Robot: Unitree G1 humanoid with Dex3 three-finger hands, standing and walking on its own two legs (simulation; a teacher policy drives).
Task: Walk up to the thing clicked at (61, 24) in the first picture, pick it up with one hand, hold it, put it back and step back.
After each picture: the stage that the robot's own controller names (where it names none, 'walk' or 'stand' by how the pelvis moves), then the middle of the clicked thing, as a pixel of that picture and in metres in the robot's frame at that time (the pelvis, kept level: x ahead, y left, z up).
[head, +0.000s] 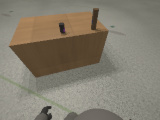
stand; (62, 28) +0.96 +0.42 -0.01
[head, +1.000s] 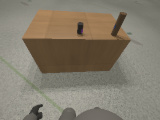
walk; (80, 28) +0.90 +0.16 +0.01
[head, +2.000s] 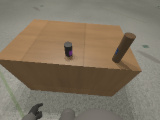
walk; (68, 49) +0.54 +0.22 +0.03
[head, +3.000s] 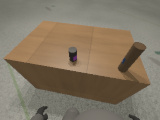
stand; (72, 54) +0.50 +0.19 +0.01
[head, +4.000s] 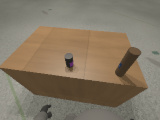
stand; (69, 60) +0.46 +0.20 -0.01
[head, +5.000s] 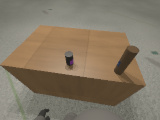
stand; (69, 58) +0.48 +0.21 -0.01
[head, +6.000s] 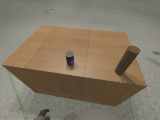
stand; (70, 58) +0.48 +0.20 -0.01
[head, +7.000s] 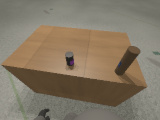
stand; (69, 58) +0.48 +0.20 -0.01
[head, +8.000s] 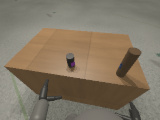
rise first; (70, 60) +0.47 +0.21 -0.01
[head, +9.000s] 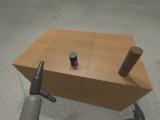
go down; (73, 59) +0.49 +0.20 -0.01
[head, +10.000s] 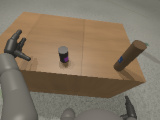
go down; (63, 55) +0.46 +0.20 +0.02
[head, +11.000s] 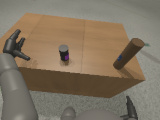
approach; (64, 53) +0.48 +0.20 +0.03
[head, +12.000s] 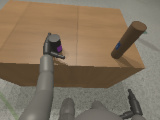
close in; (56, 44) +0.50 +0.22 +0.07
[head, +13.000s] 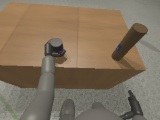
lift; (58, 48) +0.47 +0.20 +0.06
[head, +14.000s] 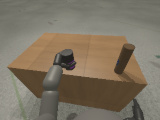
lift; (68, 60) +0.33 +0.16 +0.18
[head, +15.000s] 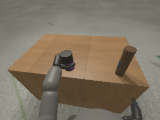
hold; (67, 61) +0.33 +0.16 +0.18
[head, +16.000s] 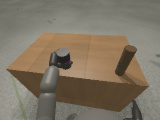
hold; (64, 59) +0.33 +0.18 +0.19
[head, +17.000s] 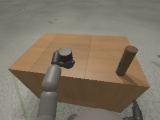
hold; (67, 58) +0.33 +0.16 +0.19
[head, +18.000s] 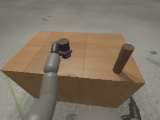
crouch; (64, 48) +0.42 +0.19 +0.19
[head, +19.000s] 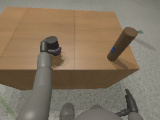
lower; (54, 46) +0.49 +0.22 +0.06
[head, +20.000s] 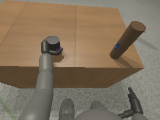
lower; (55, 46) +0.48 +0.21 +0.07
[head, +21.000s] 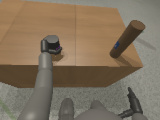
lower; (54, 45) +0.49 +0.21 +0.07
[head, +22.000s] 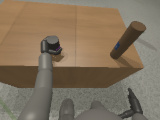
lower; (54, 45) +0.48 +0.21 +0.07
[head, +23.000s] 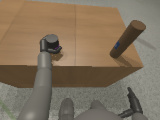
loosen; (54, 44) +0.49 +0.21 +0.07
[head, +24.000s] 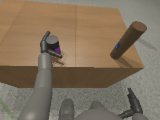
withdraw; (54, 45) +0.48 +0.22 +0.07
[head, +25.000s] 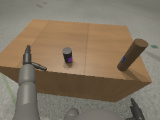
sink last; (67, 55) +0.47 +0.20 +0.03
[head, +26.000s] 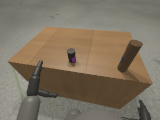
stand; (71, 55) +0.50 +0.21 +0.03
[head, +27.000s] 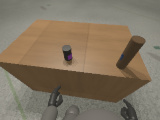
stand; (67, 53) +0.49 +0.21 +0.04
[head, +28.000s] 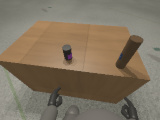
stand; (67, 52) +0.50 +0.21 +0.05
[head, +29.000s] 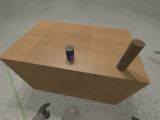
stand; (70, 53) +0.50 +0.21 +0.03
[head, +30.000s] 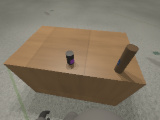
stand; (70, 57) +0.50 +0.21 -0.01
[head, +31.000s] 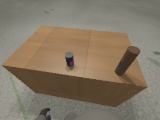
stand; (69, 59) +0.48 +0.20 -0.01
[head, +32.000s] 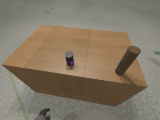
stand; (69, 59) +0.48 +0.20 -0.01
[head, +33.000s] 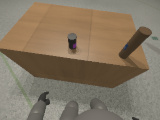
walk; (72, 41) +0.56 +0.18 +0.01
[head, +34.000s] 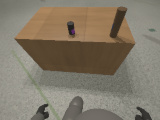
walk; (71, 28) +0.78 +0.28 +0.02
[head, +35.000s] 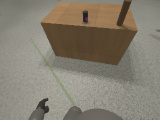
stand; (85, 16) +1.10 +0.17 +0.02
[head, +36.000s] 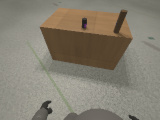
stand; (84, 23) +1.08 +0.17 -0.01
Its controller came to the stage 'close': yes
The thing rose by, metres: 0.21
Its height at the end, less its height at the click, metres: +0.00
